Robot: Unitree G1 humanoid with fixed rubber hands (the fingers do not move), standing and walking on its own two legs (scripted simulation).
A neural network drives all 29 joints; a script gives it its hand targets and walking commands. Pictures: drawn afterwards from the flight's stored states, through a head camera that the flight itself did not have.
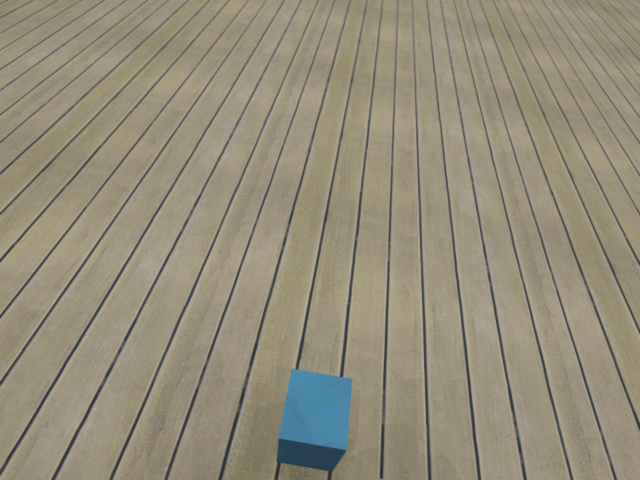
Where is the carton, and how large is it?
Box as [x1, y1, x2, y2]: [277, 369, 351, 471]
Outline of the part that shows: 291,369 278,439 277,461 331,471 346,450 351,379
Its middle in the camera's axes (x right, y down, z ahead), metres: -0.02 +0.49 +1.05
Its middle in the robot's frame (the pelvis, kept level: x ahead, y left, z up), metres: +0.38 -0.02 -0.65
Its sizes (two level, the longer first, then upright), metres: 0.169 0.161 0.264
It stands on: the floor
